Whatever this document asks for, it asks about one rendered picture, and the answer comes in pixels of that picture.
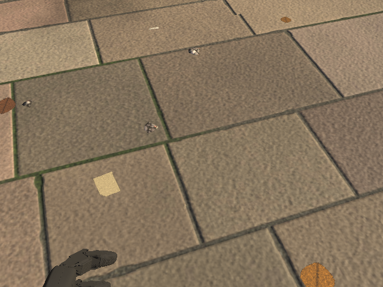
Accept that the robot left hand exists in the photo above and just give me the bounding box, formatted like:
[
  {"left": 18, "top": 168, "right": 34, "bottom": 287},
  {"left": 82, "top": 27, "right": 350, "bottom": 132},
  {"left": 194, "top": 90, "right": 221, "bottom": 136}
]
[{"left": 43, "top": 249, "right": 117, "bottom": 287}]

